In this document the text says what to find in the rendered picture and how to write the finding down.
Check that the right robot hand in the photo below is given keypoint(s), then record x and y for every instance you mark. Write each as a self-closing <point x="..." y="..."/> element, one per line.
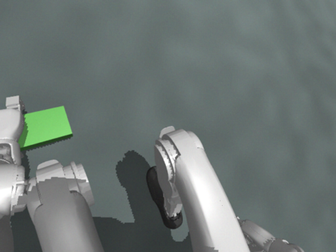
<point x="259" y="238"/>

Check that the right robot foot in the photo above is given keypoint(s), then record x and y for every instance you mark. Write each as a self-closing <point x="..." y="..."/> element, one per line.
<point x="157" y="196"/>

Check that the carton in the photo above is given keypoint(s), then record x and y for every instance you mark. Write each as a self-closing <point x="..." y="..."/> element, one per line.
<point x="43" y="127"/>

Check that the left robot hand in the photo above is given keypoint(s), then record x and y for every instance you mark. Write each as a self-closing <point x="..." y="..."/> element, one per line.
<point x="12" y="120"/>

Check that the left robot arm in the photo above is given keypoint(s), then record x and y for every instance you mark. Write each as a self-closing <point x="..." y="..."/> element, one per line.
<point x="13" y="190"/>

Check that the right robot arm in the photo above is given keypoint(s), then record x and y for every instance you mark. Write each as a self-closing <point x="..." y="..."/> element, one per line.
<point x="281" y="245"/>

